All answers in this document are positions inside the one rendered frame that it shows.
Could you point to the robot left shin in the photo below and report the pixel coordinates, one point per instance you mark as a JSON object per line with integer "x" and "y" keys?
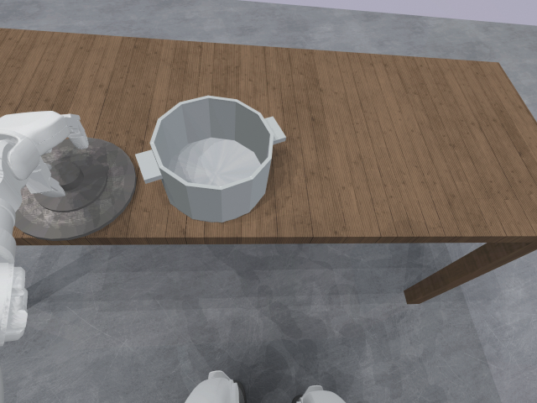
{"x": 217, "y": 374}

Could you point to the robot shin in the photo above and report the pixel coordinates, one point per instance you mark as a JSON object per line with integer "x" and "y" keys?
{"x": 217, "y": 374}
{"x": 313, "y": 388}

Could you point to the lid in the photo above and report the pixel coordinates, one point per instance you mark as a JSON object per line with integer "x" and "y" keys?
{"x": 108, "y": 187}

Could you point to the knob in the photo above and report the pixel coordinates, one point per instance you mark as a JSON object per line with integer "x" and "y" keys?
{"x": 68, "y": 174}

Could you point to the robot left upper arm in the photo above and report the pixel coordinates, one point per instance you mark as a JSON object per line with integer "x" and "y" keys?
{"x": 13, "y": 307}

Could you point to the pot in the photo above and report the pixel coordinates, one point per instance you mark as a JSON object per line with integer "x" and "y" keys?
{"x": 213, "y": 155}

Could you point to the robot right shin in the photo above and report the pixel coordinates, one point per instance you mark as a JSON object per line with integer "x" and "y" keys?
{"x": 313, "y": 388}

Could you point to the left robot hand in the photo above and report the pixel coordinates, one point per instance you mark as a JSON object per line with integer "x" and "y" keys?
{"x": 45, "y": 130}

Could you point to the table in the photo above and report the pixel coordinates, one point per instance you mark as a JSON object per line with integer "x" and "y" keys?
{"x": 378, "y": 149}

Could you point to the robot left forearm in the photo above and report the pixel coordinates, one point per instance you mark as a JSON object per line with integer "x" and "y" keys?
{"x": 18, "y": 159}

